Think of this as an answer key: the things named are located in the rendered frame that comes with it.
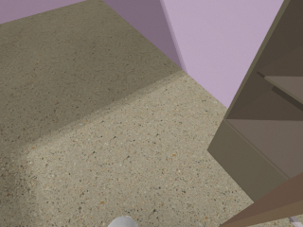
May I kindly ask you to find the cupboard door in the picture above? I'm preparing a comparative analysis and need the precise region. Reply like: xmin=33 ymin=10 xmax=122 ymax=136
xmin=219 ymin=172 xmax=303 ymax=227

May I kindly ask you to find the left robot thigh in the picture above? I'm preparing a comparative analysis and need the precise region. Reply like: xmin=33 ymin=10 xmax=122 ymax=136
xmin=108 ymin=217 xmax=138 ymax=227

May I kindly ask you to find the handle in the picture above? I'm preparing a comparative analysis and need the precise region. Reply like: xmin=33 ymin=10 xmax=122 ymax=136
xmin=288 ymin=216 xmax=303 ymax=227

